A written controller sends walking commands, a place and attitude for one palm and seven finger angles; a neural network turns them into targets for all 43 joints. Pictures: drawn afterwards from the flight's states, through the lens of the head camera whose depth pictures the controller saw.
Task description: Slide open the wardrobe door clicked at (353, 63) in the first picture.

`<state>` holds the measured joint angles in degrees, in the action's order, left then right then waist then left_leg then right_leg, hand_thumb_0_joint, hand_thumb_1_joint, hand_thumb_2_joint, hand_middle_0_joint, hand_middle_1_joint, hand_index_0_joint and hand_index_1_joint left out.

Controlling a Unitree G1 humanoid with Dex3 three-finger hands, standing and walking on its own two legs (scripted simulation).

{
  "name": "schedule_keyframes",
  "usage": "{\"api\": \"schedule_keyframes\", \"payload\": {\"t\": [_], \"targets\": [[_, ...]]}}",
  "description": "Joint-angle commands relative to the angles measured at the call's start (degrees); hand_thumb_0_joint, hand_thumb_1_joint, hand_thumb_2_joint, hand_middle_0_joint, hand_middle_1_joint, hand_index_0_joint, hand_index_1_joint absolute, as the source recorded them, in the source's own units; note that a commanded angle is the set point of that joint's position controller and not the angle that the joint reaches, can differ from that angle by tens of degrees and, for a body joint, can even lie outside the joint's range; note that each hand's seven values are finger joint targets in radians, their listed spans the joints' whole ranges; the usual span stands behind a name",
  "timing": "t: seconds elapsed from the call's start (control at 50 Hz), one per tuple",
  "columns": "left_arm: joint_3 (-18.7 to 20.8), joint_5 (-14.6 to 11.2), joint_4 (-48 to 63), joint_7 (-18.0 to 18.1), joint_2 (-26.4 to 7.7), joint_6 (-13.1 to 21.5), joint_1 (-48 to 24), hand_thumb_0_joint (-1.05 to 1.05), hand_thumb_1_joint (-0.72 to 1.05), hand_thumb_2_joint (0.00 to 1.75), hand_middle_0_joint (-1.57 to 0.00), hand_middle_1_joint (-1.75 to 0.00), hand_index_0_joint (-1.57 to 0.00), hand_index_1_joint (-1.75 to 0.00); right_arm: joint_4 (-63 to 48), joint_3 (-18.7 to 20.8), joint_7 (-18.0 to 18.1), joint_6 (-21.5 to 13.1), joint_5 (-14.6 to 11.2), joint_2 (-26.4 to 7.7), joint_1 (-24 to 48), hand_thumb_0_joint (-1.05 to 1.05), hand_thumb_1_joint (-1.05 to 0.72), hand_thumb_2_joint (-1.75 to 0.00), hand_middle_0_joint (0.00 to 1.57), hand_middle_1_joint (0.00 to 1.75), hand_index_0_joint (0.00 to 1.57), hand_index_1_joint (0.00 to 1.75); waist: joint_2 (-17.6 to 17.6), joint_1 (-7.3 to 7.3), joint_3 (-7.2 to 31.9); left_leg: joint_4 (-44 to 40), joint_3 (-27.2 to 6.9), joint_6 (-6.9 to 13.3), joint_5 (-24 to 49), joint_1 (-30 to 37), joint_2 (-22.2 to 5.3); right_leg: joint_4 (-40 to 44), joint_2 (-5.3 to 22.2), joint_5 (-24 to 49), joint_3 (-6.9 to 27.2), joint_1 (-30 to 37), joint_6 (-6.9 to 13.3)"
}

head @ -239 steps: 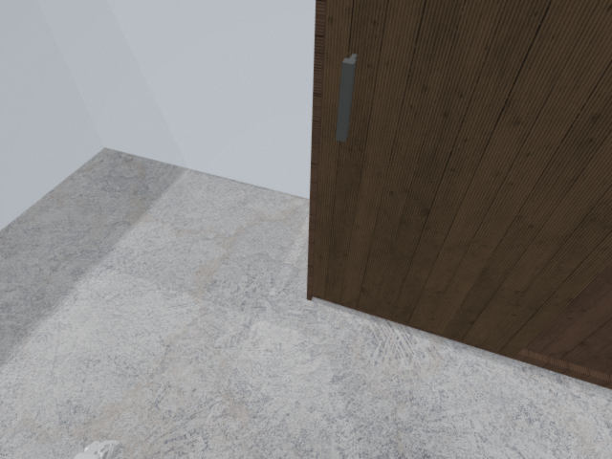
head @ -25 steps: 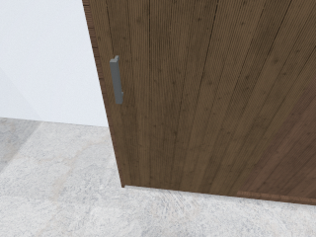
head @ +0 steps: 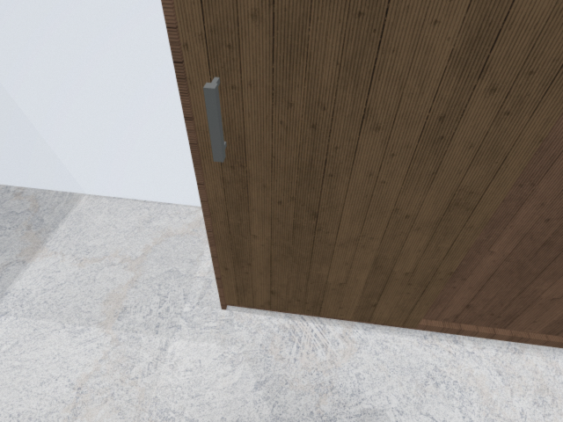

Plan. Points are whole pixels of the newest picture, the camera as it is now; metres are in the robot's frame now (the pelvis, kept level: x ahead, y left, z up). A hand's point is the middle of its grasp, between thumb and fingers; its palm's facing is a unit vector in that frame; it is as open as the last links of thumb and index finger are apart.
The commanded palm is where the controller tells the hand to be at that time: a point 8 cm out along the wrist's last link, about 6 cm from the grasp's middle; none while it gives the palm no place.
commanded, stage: come to a stop and stand still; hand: left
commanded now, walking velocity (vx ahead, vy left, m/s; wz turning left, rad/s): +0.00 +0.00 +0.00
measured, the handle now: (217, 120) +0.66 +0.17 +0.10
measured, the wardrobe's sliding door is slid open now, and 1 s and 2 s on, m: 0.00 0.00 0.00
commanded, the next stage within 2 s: look again from close up in 0.20 s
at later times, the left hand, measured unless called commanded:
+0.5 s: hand out of the picture +0.00 +0.20 -0.17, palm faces +0.03 -0.98 -0.21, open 7.4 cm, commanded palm none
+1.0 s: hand out of the picture -0.03 +0.21 -0.17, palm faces +0.06 -0.97 -0.22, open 7.4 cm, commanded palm none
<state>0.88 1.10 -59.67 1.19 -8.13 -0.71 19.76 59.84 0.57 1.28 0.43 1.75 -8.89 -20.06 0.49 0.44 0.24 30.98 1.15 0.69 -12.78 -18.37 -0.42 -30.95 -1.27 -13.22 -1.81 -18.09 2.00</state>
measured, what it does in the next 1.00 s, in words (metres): stands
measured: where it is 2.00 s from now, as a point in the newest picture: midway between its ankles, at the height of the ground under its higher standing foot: outside the picture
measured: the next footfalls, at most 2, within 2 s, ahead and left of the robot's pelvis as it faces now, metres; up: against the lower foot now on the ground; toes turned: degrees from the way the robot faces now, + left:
right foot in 1.36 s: -0.05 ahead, -0.10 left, -0.01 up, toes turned -1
left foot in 1.54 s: -0.01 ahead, +0.13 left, -0.01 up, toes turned -2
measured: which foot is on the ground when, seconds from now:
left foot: down 0.00-1.00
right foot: down 0.00-1.00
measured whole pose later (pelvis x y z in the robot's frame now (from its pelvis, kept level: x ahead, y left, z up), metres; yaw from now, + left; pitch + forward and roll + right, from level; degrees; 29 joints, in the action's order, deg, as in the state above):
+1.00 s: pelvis -0.04 +0.01 +0.00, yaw +1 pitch -3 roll +0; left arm 2.0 1.6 -60.2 -0.2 -12.4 -1.0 16.0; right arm 60.6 1.4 1.1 0.8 1.8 -13.1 -14.5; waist 0.4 -0.3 -2.1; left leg 28.9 0.6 1.6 -16.5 -19.5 1.4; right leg -29.4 -0.5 -16.8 -0.7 -19.1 1.6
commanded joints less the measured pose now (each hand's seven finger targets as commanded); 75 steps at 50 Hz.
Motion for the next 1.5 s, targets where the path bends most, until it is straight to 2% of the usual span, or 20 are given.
{"api": "schedule_keyframes", "payload": {"t": [0.0, 0.16, 0.42, 0.72, 0.92, 0.98, 1.04, 1.08, 1.1, 1.12, 1.14, 1.16, 1.2, 1.26, 1.3, 1.32, 1.34, 1.38, 1.42, 1.48], "targets": [[1.4, 0.1, 2.2, 0.3, -6.2, 1.3, 3.5, 0.0, 0.9, 0.9, -0.2, -0.3, -0.2, -0.3, -2.6, 1.2, 0.2, -1.0, -0.2, -5.7, -0.9, 0.0, -0.9, -0.9, 0.2, 0.3, 0.2, 0.3, -2.2, -1.14, -5.3, -11.5, -8.0, 2.0, -17.8, -7.1, -4.1, 9.1, 4.9, -15.2, 8.7, 0.5, 0.6], [1.8, -0.1, 2.7, 0.2, -8.6, 1.7, -0.2, 0.0, 0.9, 0.9, -0.2, -0.3, -0.2, -0.3, -1.1, 1.2, 0.1, -1.1, -0.2, -5.9, -3.5, 0.0, -0.9, -0.9, 0.2, 0.3, 0.2, 0.3, 0.5, 0.57, -5.3, -6.7, -5.8, 1.5, -13.4, -2.1, -2.6, 13.1, 7.2, -21.3, 10.8, -4.9, 1.7], [1.4, 0.1, 1.7, -0.1, -8.3, 1.7, 0.5, 0.0, 0.9, 0.9, -0.2, -0.3, -0.2, -0.3, -1.8, 1.5, 0.2, -1.7, -0.3, -8.7, 0.9, 0.0, -0.9, -0.9, 0.2, 0.3, 0.2, 0.3, -1.8, -0.94, -4.2, -14.3, -9.6, 2.4, -18.0, -5.0, -5.1, 8.6, 5.0, -12.3, 7.5, 2.0, 0.4], [1.7, 0.2, 1.4, -0.5, -11.0, 1.4, -1.8, 0.0, 0.9, 0.9, -0.2, -0.3, -0.2, -0.3, -1.6, 1.9, -0.1, -1.3, -0.3, -10.8, 2.9, 0.0, -0.9, -0.9, 0.2, 0.3, 0.2, 0.3, -0.4, -0.05, -4.3, -12.1, -8.0, 1.9, -17.4, -1.5, -3.7, 11.4, 5.6, -17.7, 9.0, -2.2, 0.3], [2.9, 0.5, 1.5, -0.9, -12.0, 0.4, -0.3, 0.0, 0.9, 0.9, -0.2, -0.3, -0.2, -0.3, -2.4, 2.8, 0.1, -0.5, -0.1, -12.2, 5.1, 0.0, -0.9, -0.9, 0.2, 0.3, 0.2, 0.3, -0.6, -1.34, -2.3, -10.9, -7.0, 1.7, -20.1, -3.9, -2.1, 8.9, 4.4, -19.1, 7.3, -0.1, 0.5], [3.5, 0.5, 2.3, -0.7, -13.3, 0.0, -2.8, 0.0, 0.9, 0.9, -0.2, -0.3, -0.2, -0.3, -1.9, 3.1, 0.1, 0.2, 0.1, -11.2, 1.9, 0.0, -0.9, -0.9, 0.2, 0.3, 0.2, 0.3, 3.8, 0.64, -2.0, -1.9, -3.6, 0.9, -15.3, 1.6, 1.0, 13.9, 7.0, -25.3, 10.4, -7.5, 1.8], [4.8, 0.6, 5.7, 0.4, -15.9, 0.0, -14.7, 0.0, 0.9, 0.9, -0.2, -0.3, -0.2, -0.3, 1.3, 4.2, 0.2, 1.1, -0.2, -10.1, -8.3, 0.0, -0.9, -0.9, 0.2, 0.3, 0.2, 0.3, 11.1, 6.87, 0.1, 17.4, -0.3, 0.7, -6.5, 18.2, 1.4, 21.2, 13.6, -27.4, 13.1, -24.1, 3.6], [4.2, 0.6, 6.6, 0.8, -14.6, 0.3, -17.2, 0.0, 0.9, 0.9, -0.2, -0.3, -0.2, -0.3, 1.9, 3.2, -0.4, -0.1, -0.5, -8.1, -11.7, 0.0, -0.9, -0.9, 0.2, 0.3, 0.2, 0.3, 5.0, 7.43, -5.0, 5.1, -2.1, 1.5, -10.7, 15.7, -0.9, 14.0, 11.0, -25.8, 10.0, -23.5, 2.1], [3.5, 0.4, 6.0, 0.6, -12.3, 0.0, -13.8, 0.0, 0.9, 0.9, -0.2, -0.3, -0.2, -0.3, 0.8, 2.8, -0.4, -0.7, -0.2, -8.9, -9.5, 0.0, -0.9, -0.9, 0.2, 0.3, 0.2, 0.3, -5.1, 5.28, -8.4, -9.5, -10.1, 2.6, -19.9, 8.5, -4.1, 2.8, 6.0, -25.4, 7.4, -21.5, 1.0], [3.1, -0.5, 6.1, 0.1, -9.8, -0.2, -10.8, 0.0, 0.9, 0.9, -0.2, -0.3, -0.2, -0.3, -1.2, 2.7, 0.3, -1.6, 0.6, -11.9, -5.4, 0.0, -0.9, -0.9, 0.2, 0.3, 0.2, 0.3, -18.3, 2.48, -11.4, -23.9, -24.6, 5.4, -31.2, -3.3, -13.1, -12.1, -0.8, -15.5, 1.7, -14.8, -1.6], [3.9, -0.1, 4.8, -0.1, -11.3, -0.4, -7.9, 0.0, 0.9, 0.9, -0.2, -0.3, -0.2, -0.3, -3.4, 3.0, 0.8, -1.8, 0.1, -14.6, 2.5, 0.0, -0.9, -0.9, 0.2, 0.3, 0.2, 0.3, -19.3, -1.38, -9.2, -28.8, -29.0, 7.3, -36.4, -15.0, -16.1, -21.5, 0.3, -10.5, 5.1, -4.7, -1.0], [4.2, 0.5, 3.5, -0.5, -11.4, -1.0, -3.6, 0.0, 0.9, 0.9, -0.2, -0.3, -0.2, -0.3, -5.0, 3.0, 0.7, -1.6, 0.0, -15.2, 8.3, 0.0, -0.9, -0.9, 0.2, 0.3, 0.2, 0.3, -15.5, -4.49, -7.2, -28.7, -26.3, 8.0, -35.3, -20.2, -15.7, -28.8, 0.2, -9.5, 5.0, 0.9, -0.9], [3.9, 0.8, 2.0, -0.8, -10.0, -1.0, 0.3, 0.0, 0.9, 0.9, -0.2, -0.3, -0.2, -0.3, -6.2, 2.7, 0.6, -2.3, -0.1, -14.3, 12.1, 0.0, -0.9, -0.9, 0.2, 0.3, 0.2, 0.3, -8.6, -6.28, -6.0, -26.1, -19.7, 8.5, -26.6, -20.9, -12.6, -31.3, 1.0, -8.6, 3.7, 3.0, -1.1], [2.0, 0.1, 2.1, -0.6, -6.6, -0.3, 0.8, 0.0, 0.9, 0.9, -0.2, -0.3, -0.2, -0.3, -3.9, 2.7, 0.6, -1.6, 0.2, -12.1, 6.6, 0.0, -0.9, -0.9, 0.2, 0.3, 0.2, 0.3, -6.8, -3.09, -2.7, -21.9, -15.9, 7.6, -19.2, -5.4, -10.8, -11.8, 2.4, -14.3, 0.7, 2.8, -0.7], [1.7, -0.1, 1.3, -0.1, -7.3, 0.6, 3.1, 0.0, 0.9, 0.9, -0.2, -0.3, -0.2, -0.3, -2.6, 3.1, 0.4, -1.0, -0.1, -13.0, 3.5, 0.0, -0.9, -0.9, 0.2, 0.3, 0.2, 0.3, -5.6, -2.79, -3.0, -19.6, -13.7, 5.5, -18.0, -2.8, -8.9, 6.3, 1.4, -10.7, 0.0, 9.6, -0.2], [1.9, 0.1, 1.0, 0.1, -9.3, 0.8, 3.8, 0.0, 0.9, 0.9, -0.2, -0.3, -0.2, -0.3, -2.4, 3.2, 0.1, -0.8, -0.5, -12.3, 2.3, 0.0, -0.9, -0.9, 0.2, 0.3, 0.2, 0.3, -2.4, -2.16, -4.1, -17.7, -10.7, 2.9, -16.7, -4.4, -6.0, 12.9, 2.5, -9.8, 2.5, 12.9, 0.9], [1.9, 0.3, 1.2, 0.4, -11.0, 1.1, 3.8, 0.0, 0.9, 0.9, -0.2, -0.3, -0.2, -0.3, -2.7, 3.0, -0.1, -0.6, -0.9, -10.4, 2.7, 0.0, -0.9, -0.9, 0.2, 0.3, 0.2, 0.3, 1.5, -1.53, -5.6, -11.9, -6.4, 0.5, -12.9, -4.9, -2.7, 17.9, 8.5, -15.8, 11.2, 9.9, 3.3], [1.8, -0.1, 3.2, 0.6, -12.9, 1.9, -3.8, 0.0, 0.9, 0.9, -0.2, -0.3, -0.2, -0.3, -2.8, 2.5, -0.7, 0.2, -0.6, -7.7, 2.9, 0.0, -0.9, -0.9, 0.2, 0.3, 0.2, 0.3, 13.6, 1.01, -8.7, 1.3, -2.4, -0.9, -3.8, 1.6, -1.0, 25.3, 15.6, -29.6, 20.0, -6.9, 6.1], [1.8, -0.1, 4.7, 0.7, -12.4, 2.1, -8.8, 0.0, 0.9, 0.9, -0.2, -0.3, -0.2, -0.3, -1.2, 2.5, -0.8, 0.4, -0.7, -7.8, 0.3, 0.0, -0.9, -0.9, 0.2, 0.3, 0.2, 0.3, 9.3, 3.01, -8.0, 5.8, -3.0, -0.3, -1.5, 6.4, -1.0, 23.6, 13.7, -25.0, 16.5, -11.0, 5.5], [1.0, -0.3, 3.0, 0.3, -10.0, 2.3, -5.2, 0.0, 0.9, 0.9, -0.2, -0.3, -0.2, -0.3, -0.3, 1.5, -0.4, -0.8, -0.8, -6.1, -1.4, 0.0, -0.9, -0.9, 0.2, 0.3, 0.2, 0.3, 2.0, 2.62, -6.0, -4.0, -4.2, 0.2, -0.9, 9.5, -1.8, 16.3, 9.0, -18.4, 11.4, -8.8, 2.9]]}}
